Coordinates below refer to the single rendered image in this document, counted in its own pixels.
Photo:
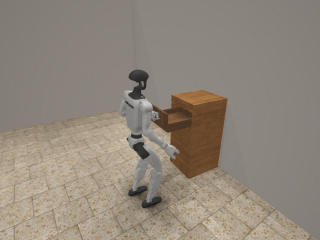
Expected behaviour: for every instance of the right robot forearm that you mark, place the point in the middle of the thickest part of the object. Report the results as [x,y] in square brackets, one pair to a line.
[153,137]

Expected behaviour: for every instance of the left robot upper arm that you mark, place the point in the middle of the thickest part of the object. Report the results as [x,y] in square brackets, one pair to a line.
[122,109]

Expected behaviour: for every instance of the drawer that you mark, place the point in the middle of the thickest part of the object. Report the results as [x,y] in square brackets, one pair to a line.
[173,119]

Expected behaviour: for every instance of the right robot upper arm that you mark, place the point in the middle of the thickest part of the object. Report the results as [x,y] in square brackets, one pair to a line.
[146,109]

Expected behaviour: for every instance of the right robot hand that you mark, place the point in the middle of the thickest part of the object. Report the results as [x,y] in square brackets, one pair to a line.
[170,151]

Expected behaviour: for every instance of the handle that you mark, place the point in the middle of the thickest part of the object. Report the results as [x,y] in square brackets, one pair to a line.
[154,119]

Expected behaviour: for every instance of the left robot shin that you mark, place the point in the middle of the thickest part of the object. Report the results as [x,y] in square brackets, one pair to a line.
[138,176]

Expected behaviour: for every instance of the left robot thigh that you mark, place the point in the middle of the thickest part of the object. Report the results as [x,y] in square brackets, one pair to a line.
[142,163]

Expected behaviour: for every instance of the cabinet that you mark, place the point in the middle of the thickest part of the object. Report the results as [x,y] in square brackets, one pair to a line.
[199,145]

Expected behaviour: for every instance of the left robot hand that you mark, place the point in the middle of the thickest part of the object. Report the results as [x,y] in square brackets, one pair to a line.
[155,114]

